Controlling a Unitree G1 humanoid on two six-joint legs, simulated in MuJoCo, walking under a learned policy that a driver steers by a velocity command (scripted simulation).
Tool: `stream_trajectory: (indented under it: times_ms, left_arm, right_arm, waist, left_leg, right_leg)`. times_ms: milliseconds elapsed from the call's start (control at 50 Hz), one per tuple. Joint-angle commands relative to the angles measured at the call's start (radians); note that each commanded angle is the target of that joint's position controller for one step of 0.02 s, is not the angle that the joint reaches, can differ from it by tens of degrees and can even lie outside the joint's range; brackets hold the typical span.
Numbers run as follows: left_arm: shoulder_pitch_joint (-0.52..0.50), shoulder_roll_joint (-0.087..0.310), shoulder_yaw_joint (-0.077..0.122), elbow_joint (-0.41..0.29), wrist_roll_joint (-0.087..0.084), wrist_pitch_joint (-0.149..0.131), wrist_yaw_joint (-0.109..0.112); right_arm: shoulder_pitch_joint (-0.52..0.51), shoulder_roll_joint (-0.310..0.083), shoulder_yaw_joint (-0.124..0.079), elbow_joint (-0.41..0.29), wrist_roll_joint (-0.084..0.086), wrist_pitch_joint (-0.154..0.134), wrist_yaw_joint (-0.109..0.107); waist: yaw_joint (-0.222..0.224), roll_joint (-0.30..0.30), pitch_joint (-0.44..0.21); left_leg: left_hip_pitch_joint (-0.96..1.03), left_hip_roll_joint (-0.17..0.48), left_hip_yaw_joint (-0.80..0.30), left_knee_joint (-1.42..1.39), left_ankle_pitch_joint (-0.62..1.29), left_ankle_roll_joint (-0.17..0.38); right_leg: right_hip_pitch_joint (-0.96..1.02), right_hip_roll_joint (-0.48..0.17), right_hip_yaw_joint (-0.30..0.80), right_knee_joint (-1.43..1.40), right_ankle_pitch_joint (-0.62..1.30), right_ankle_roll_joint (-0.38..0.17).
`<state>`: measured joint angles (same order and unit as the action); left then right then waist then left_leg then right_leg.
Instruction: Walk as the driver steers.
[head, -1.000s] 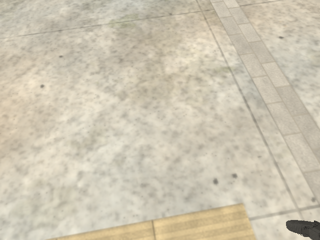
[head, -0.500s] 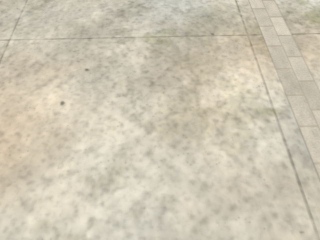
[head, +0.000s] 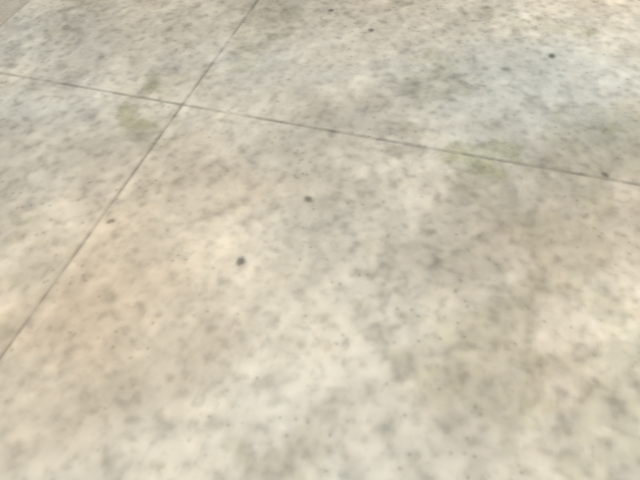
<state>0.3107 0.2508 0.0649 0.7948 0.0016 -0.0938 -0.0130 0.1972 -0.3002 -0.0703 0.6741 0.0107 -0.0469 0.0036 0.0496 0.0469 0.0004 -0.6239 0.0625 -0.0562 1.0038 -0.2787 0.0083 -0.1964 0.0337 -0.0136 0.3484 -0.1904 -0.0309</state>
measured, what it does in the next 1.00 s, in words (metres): walks ahead, turning right: left foot, then right foot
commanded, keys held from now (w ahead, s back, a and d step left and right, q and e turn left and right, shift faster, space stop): w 0.02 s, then w+e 0.84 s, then w+q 0.14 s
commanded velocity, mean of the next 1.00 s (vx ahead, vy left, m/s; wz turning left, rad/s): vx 0.50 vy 0.00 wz -0.35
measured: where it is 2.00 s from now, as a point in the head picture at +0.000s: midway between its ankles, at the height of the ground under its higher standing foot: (438, 273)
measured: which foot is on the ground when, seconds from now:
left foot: up 0.00-0.20, down 0.22-0.74, up 0.76-1.00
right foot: down 0.00-0.22, up 0.24-0.70, down 0.72-1.00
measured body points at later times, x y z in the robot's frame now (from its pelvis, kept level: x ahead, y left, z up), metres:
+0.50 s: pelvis +0.24 +0.04 +0.00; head +0.26 +0.05 +0.45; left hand +0.45 +0.29 -0.10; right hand +0.24 -0.24 -0.11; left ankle +0.21 +0.16 -0.74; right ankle +0.32 -0.13 -0.67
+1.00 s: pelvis +0.47 -0.09 +0.00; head +0.50 -0.12 +0.45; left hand +0.67 +0.12 -0.10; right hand +0.52 -0.41 -0.10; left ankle +0.66 +0.03 -0.67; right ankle +0.44 -0.15 -0.74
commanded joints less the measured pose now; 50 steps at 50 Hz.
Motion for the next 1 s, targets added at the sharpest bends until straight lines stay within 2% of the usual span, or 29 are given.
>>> stream_trajectory:
  times_ms: [20, 60, 120, 160, 200, 220, 240, 260, 280, 300, 320, 360, 420, 500, 560, 620, 640, 680, 700, 720, 740, 760, 780, 800, 820, 840, 860, 900, 1000]
  left_arm:
    - [-0.074, 0.162, 0.034, -0.064, -0.012, -0.015, 0.002]
    - [-0.033, 0.180, 0.036, -0.045, -0.026, -0.007, 0.000]
    - [0.027, 0.205, 0.040, -0.021, -0.036, 0.008, -0.001]
    - [0.032, 0.214, 0.041, -0.014, -0.040, 0.018, 0.003]
    - [0.034, 0.180, 0.027, -0.013, -0.033, 0.019, 0.006]
    - [0.012, 0.115, 0.003, -0.041, -0.012, 0.013, 0.005]
    - [0.115, 0.040, -0.021, -0.065, -0.020, -0.004, 0.010]
    - [0.086, 0.133, 0.003, -0.053, -0.037, -0.006, 0.015]
    - [0.028, 0.169, 0.016, -0.070, -0.043, -0.002, 0.014]
    - [-0.007, 0.159, 0.017, -0.074, -0.036, 0.005, 0.017]
    - [-0.024, 0.150, 0.019, -0.078, -0.027, 0.014, 0.017]
    - [-0.007, 0.115, 0.019, -0.076, -0.031, 0.038, 0.013]
    - [-0.046, 0.085, 0.016, -0.096, -0.026, 0.057, 0.011]
    - [-0.142, 0.062, 0.005, -0.126, -0.022, 0.058, -0.009]
    - [-0.245, 0.058, -0.002, -0.165, -0.021, 0.057, -0.028]
    - [-0.311, 0.073, 0.001, -0.205, -0.024, 0.060, -0.042]
    - [-0.317, 0.082, 0.005, -0.215, -0.023, 0.062, -0.046]
    - [-0.260, 0.115, 0.024, -0.219, -0.018, 0.066, -0.047]
    - [-0.137, 0.147, 0.046, -0.190, -0.019, 0.068, -0.044]
    - [0.034, 0.216, 0.083, -0.141, -0.022, 0.073, -0.031]
    - [0.115, 0.329, 0.109, -0.127, -0.028, 0.080, -0.009]
    - [0.085, 0.362, 0.100, -0.169, -0.025, 0.061, -0.017]
    - [0.087, 0.271, 0.075, -0.167, -0.020, 0.048, -0.025]
    - [0.055, 0.230, 0.063, -0.159, -0.020, 0.039, -0.024]
    - [-0.013, 0.202, 0.053, -0.168, -0.022, 0.036, -0.021]
    - [-0.069, 0.169, 0.042, -0.181, -0.015, 0.036, -0.018]
    - [-0.097, 0.157, 0.036, -0.196, -0.006, 0.036, -0.014]
    - [-0.105, 0.142, 0.030, -0.184, -0.001, 0.025, -0.006]
    - [-0.038, 0.158, 0.025, -0.123, -0.001, 0.013, 0.011]
  right_arm:
    - [-0.051, 0.001, 0.015, -0.073, -0.005, -0.021, 0.010]
    - [-0.124, -0.001, 0.019, -0.091, -0.001, -0.028, 0.015]
    - [-0.190, -0.030, 0.011, -0.118, 0.010, -0.040, 0.024]
    - [-0.166, -0.052, 0.000, -0.119, 0.011, -0.048, 0.027]
    - [-0.008, -0.106, -0.030, -0.078, 0.000, -0.049, 0.013]
    - [0.161, -0.181, -0.052, -0.063, -0.024, -0.049, -0.001]
    - [0.224, -0.251, -0.066, -0.048, -0.033, -0.034, -0.003]
    - [0.249, -0.175, -0.051, -0.038, -0.023, -0.033, 0.001]
    - [0.202, -0.132, -0.034, -0.036, -0.013, -0.036, 0.002]
    - [0.136, -0.099, -0.022, -0.038, -0.014, -0.039, 0.006]
    - [0.081, -0.069, -0.013, -0.035, -0.017, -0.042, 0.010]
    - [0.026, -0.046, -0.011, -0.023, -0.022, -0.055, 0.012]
    - [0.024, -0.067, -0.025, 0.005, -0.025, -0.070, 0.003]
    - [0.044, -0.101, -0.038, 0.040, -0.022, -0.064, -0.011]
    - [0.081, -0.133, -0.049, 0.063, -0.011, -0.054, -0.017]
    - [0.111, -0.159, -0.060, 0.087, 0.005, -0.038, -0.016]
    - [0.114, -0.170, -0.064, 0.092, 0.010, -0.032, -0.016]
    - [0.105, -0.203, -0.072, 0.093, 0.020, -0.019, -0.021]
    - [0.090, -0.208, -0.072, 0.091, 0.025, -0.010, -0.023]
    - [0.108, -0.180, -0.060, 0.086, 0.019, -0.009, -0.028]
    - [0.141, -0.079, -0.027, 0.046, -0.026, -0.019, -0.027]
    - [0.159, -0.038, -0.001, 0.001, -0.020, -0.056, -0.017]
    - [0.037, -0.130, -0.023, -0.017, 0.021, -0.080, -0.006]
    - [-0.003, -0.127, -0.019, -0.030, 0.031, -0.093, -0.003]
    - [-0.004, -0.116, -0.018, -0.014, 0.007, -0.096, -0.012]
    - [0.004, -0.128, -0.026, -0.008, -0.013, -0.090, -0.018]
    - [0.020, -0.129, -0.030, -0.006, -0.018, -0.077, -0.016]
    - [0.060, -0.098, -0.023, 0.019, -0.019, -0.054, -0.010]
    - [-0.065, -0.055, -0.001, 0.006, -0.008, -0.039, -0.002]
  waist:
    - [-0.022, -0.126, -0.009]
    - [0.005, -0.130, 0.001]
    - [0.021, -0.137, 0.011]
    - [-0.013, -0.144, 0.000]
    - [-0.098, -0.126, -0.083]
    - [-0.178, -0.026, -0.215]
    - [-0.149, 0.244, -0.329]
    - [-0.178, 0.171, -0.300]
    - [-0.167, 0.125, -0.190]
    - [-0.137, 0.087, -0.128]
    - [-0.108, 0.083, -0.073]
    - [-0.058, 0.094, -0.025]
    - [-0.041, 0.041, 0.002]
    - [-0.063, 0.018, 0.028]
    - [-0.100, 0.005, 0.060]
    - [-0.114, 0.008, 0.085]
    - [-0.109, 0.013, 0.082]
    - [-0.062, 0.045, 0.022]
    - [0.013, 0.037, -0.045]
    - [0.087, 0.005, -0.136]
    - [0.064, -0.223, -0.199]
    - [0.015, -0.314, -0.372]
    - [0.074, -0.167, -0.314]
    - [0.054, -0.154, -0.196]
    - [0.006, -0.075, -0.128]
    - [-0.032, -0.085, -0.091]
    - [-0.059, -0.102, -0.080]
    - [-0.078, -0.101, -0.083]
    - [-0.024, -0.110, -0.019]
  left_leg:
    - [0.003, 0.032, 0.016, -0.189, 0.141, -0.005]
    - [0.072, 0.007, 0.037, -0.310, 0.209, -0.012]
    - [0.122, -0.026, 0.040, -0.420, 0.208, -0.011]
    - [0.214, -0.041, 0.043, -0.498, 0.197, 0.007]
    - [0.490, -0.040, 0.045, -0.544, 0.188, 0.046]
    - [0.746, 0.147, -0.135, -0.527, 0.218, 0.112]
    - [0.990, 0.379, -0.501, -0.604, 0.079, 0.246]
    - [0.943, 0.361, -0.592, -0.659, -0.073, 0.256]
    - [0.851, 0.330, -0.465, -0.679, -0.085, 0.227]
    - [0.740, 0.286, -0.361, -0.708, -0.035, 0.205]
    - [0.644, 0.253, -0.285, -0.744, 0.026, 0.198]
    - [0.518, 0.221, -0.168, -0.810, 0.129, 0.185]
    - [0.491, 0.224, -0.047, -0.851, 0.276, 0.191]
    - [0.508, 0.201, 0.099, -0.862, 0.328, 0.166]
    - [0.540, 0.213, 0.162, -0.861, 0.312, 0.148]
    - [0.627, 0.240, 0.195, -0.826, 0.338, 0.127]
    - [0.655, 0.246, 0.208, -0.792, 0.410, 0.118]
    - [0.684, 0.239, 0.246, -0.642, 0.754, 0.096]
    - [0.661, 0.209, 0.280, -0.469, 0.881, 0.074]
    - [0.523, 0.165, 0.301, -0.230, 0.817, 0.036]
    - [0.155, 0.069, 0.301, 0.140, 0.165, -0.026]
    - [-0.103, -0.098, 0.063, 0.378, -0.335, -0.054]
    - [-0.213, -0.043, -0.035, 0.411, -0.262, -0.035]
    - [-0.236, -0.005, -0.019, 0.352, -0.176, -0.012]
    - [-0.176, 0.038, -0.021, 0.267, -0.103, -0.008]
    - [-0.101, 0.062, -0.024, 0.193, -0.060, -0.013]
    - [-0.043, 0.071, -0.027, 0.166, -0.031, -0.017]
    - [-0.007, 0.075, -0.001, 0.107, 0.017, -0.038]
    - [-0.052, 0.074, 0.019, -0.157, 0.307, -0.049]
  right_leg:
    - [0.010, -0.235, 0.169, -0.173, 0.219, -0.185]
    - [-0.011, -0.218, 0.152, -0.164, 0.206, -0.175]
    - [0.029, -0.246, 0.195, -0.125, 0.173, -0.166]
    - [0.040, -0.258, 0.226, -0.073, 0.148, -0.141]
    - [-0.025, -0.191, 0.182, 0.102, 0.242, -0.089]
    - [-0.183, -0.118, 0.120, 0.394, 0.081, -0.038]
    - [-0.510, -0.018, 0.034, 0.717, -0.353, 0.018]
    - [-0.610, -0.047, 0.125, 0.870, -0.382, 0.023]
    - [-0.657, -0.082, 0.130, 0.912, -0.302, 0.019]
    - [-0.631, -0.114, 0.110, 0.896, -0.227, 0.020]
    - [-0.603, -0.135, 0.108, 0.861, -0.172, 0.023]
    - [-0.519, -0.159, 0.113, 0.820, -0.109, 0.029]
    - [-0.537, -0.161, 0.124, 0.758, -0.013, 0.046]
    - [-0.516, -0.155, 0.093, 0.545, 0.173, 0.044]
    - [-0.487, -0.143, 0.044, 0.413, 0.217, 0.023]
    - [-0.489, -0.132, 0.009, 0.337, 0.139, -0.012]
    - [-0.472, -0.118, -0.011, 0.320, 0.090, -0.029]
    - [-0.339, -0.049, -0.078, 0.303, -0.015, -0.070]
    - [-0.172, 0.004, -0.111, 0.248, 0.005, -0.099]
    - [0.107, 0.035, -0.084, 0.218, 0.057, -0.136]
    - [0.405, -0.201, 0.314, 0.184, 0.078, -0.238]
    - [0.582, -0.375, 0.850, -0.005, -0.118, -0.410]
    - [0.556, -0.356, 0.771, -0.060, -0.141, -0.349]
    - [0.434, -0.320, 0.624, -0.053, -0.089, -0.311]
    - [0.283, -0.274, 0.516, -0.049, -0.002, -0.273]
    - [0.163, -0.240, 0.440, -0.061, 0.103, -0.256]
    - [0.089, -0.218, 0.409, -0.085, 0.150, -0.253]
    - [0.032, -0.212, 0.332, -0.113, 0.271, -0.259]
    - [0.034, -0.179, 0.169, -0.158, 0.326, -0.202]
